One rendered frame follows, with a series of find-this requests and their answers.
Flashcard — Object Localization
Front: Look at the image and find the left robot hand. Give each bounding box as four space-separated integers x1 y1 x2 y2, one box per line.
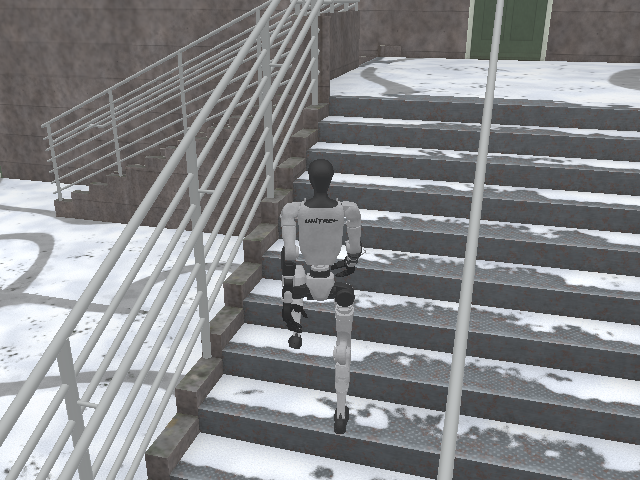
282 302 308 333

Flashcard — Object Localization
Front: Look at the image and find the right robot hand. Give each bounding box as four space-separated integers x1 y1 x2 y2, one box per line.
331 257 355 277

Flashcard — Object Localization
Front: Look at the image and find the left robot upper arm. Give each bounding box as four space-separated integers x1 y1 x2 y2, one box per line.
280 202 300 260

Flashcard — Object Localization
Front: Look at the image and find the right robot upper arm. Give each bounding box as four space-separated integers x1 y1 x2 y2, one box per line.
341 201 361 254

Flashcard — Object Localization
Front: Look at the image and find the humanoid robot torso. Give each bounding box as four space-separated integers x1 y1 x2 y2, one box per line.
297 198 344 301

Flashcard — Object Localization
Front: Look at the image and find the robot head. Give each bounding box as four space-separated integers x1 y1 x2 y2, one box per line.
304 159 338 208

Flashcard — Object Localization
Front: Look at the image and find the robot right forearm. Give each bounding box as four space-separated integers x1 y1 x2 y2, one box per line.
346 241 362 267

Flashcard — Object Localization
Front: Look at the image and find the robot left forearm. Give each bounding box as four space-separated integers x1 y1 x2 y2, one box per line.
281 246 296 303

